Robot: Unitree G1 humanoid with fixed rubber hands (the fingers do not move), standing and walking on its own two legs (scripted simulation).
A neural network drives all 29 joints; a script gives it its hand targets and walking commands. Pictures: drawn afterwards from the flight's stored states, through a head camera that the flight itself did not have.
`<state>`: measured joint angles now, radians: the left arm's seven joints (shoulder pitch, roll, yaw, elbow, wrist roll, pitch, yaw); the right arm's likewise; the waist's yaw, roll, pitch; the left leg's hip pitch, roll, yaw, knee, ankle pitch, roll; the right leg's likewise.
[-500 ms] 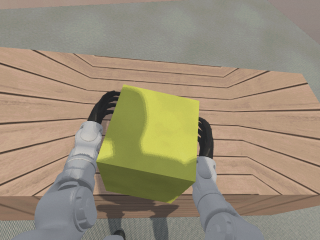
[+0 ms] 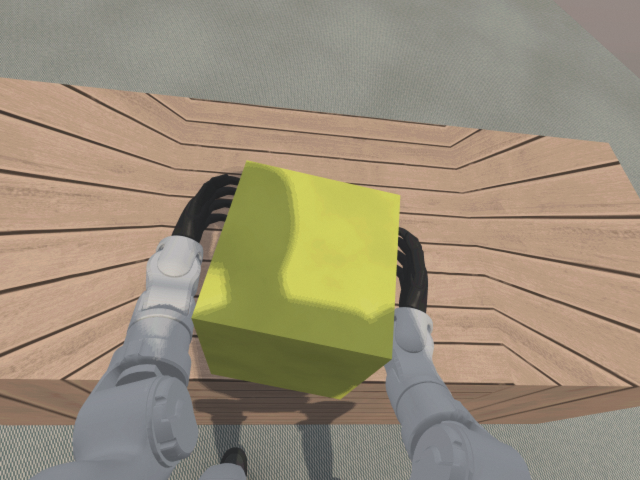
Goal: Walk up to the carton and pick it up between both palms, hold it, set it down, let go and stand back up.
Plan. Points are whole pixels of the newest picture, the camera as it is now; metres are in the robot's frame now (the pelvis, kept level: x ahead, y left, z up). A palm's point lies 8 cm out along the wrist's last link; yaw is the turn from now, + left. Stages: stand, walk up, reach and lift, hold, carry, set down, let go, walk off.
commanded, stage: reach and lift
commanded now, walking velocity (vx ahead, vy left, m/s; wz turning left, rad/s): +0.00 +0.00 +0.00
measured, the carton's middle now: (298, 291) +0.34 +0.04 -0.04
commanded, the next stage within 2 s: none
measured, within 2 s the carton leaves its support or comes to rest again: leaves its support in 0.50 s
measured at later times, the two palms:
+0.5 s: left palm (203, 226) +0.39 +0.17 +0.02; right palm (417, 297) +0.33 -0.12 +0.00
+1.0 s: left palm (228, 198) +0.41 +0.14 +0.06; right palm (452, 269) +0.35 -0.15 +0.05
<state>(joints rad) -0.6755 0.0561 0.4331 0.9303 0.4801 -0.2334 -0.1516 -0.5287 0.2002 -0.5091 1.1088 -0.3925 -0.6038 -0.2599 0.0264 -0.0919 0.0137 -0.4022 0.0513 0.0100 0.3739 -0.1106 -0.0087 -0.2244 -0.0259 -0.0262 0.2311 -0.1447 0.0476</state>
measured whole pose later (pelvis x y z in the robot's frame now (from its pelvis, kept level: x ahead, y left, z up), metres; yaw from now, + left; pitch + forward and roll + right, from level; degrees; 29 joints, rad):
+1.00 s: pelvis +0.02 -0.01 +0.00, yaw -1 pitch +4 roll -1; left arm -0.60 0.05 0.26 0.78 0.27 -0.13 -0.04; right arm -0.46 0.09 -0.10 0.89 -0.04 -0.42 -0.27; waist -0.02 -0.07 -0.01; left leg -0.26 0.06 0.05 0.31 -0.12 -0.02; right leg -0.11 -0.02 -0.01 0.20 -0.15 0.04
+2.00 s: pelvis +0.00 -0.02 +0.00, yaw -1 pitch -8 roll +0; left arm -0.53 -0.03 0.30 0.19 0.32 0.53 -0.02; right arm -0.55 -0.01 0.03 0.53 0.14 0.16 -0.18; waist -0.07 -0.06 0.09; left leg -0.03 0.05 0.03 0.28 -0.11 -0.04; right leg 0.08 -0.03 -0.03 0.25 -0.20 0.03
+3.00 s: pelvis +0.00 -0.02 +0.00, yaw -1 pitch -9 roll +0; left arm -0.59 -0.02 0.30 0.17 0.33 0.63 0.00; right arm -0.63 -0.02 0.02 0.54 0.17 0.25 -0.17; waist -0.09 -0.05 0.06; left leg -0.01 0.05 0.03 0.27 -0.10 -0.03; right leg 0.10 -0.03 -0.02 0.24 -0.19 0.03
